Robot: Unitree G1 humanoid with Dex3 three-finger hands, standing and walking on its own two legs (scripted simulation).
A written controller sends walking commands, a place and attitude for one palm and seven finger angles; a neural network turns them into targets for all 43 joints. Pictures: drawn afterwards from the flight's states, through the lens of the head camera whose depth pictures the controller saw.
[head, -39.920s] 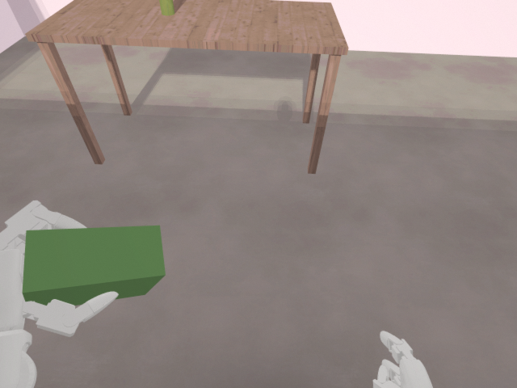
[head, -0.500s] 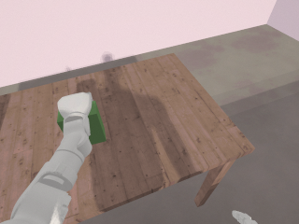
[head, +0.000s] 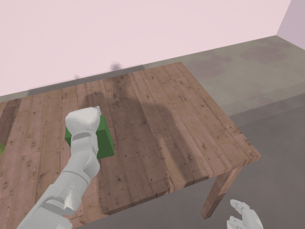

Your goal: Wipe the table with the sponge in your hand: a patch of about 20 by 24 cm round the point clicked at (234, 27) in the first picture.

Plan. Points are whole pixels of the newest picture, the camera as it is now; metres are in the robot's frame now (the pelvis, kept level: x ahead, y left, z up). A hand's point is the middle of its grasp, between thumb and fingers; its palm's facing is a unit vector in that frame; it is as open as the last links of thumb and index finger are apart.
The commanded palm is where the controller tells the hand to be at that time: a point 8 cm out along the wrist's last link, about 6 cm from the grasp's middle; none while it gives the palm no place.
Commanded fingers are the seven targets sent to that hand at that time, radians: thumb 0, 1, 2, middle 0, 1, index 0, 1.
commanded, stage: wipe back along the middle lane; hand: left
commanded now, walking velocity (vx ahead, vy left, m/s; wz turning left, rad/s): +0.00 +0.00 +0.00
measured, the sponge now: (93, 144) +0.36 +0.23 +0.00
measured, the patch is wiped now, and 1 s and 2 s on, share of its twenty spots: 0.40 0.75 0.90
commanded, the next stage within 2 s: slide across to the third lane in 0.92 s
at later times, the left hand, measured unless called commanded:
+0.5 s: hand (92, 146) +0.31 +0.20 +0.06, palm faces +0.03 -0.05 -1.00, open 10.1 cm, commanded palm +0.26 +0.19 +0.08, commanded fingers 0.00 0.10 1.30 -1.20 -1.60 -1.20 -1.60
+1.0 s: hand (95, 161) +0.27 +0.18 +0.06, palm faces +0.05 -0.07 -1.00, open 10.1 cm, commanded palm +0.22 +0.17 +0.09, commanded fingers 0.00 0.10 1.30 -1.20 -1.60 -1.20 -1.60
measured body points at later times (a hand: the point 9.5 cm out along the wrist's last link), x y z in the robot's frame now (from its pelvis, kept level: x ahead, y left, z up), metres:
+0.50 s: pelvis -0.01 +0.00 +0.00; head -0.02 -0.03 +0.45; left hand +0.31 +0.20 +0.11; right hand +0.22 -0.21 -0.09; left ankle -0.02 +0.11 -0.74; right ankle -0.03 -0.11 -0.74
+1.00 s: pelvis -0.01 -0.01 +0.00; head -0.04 -0.05 +0.44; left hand +0.26 +0.18 +0.11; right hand +0.23 -0.22 -0.08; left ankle -0.02 +0.11 -0.74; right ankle -0.03 -0.11 -0.74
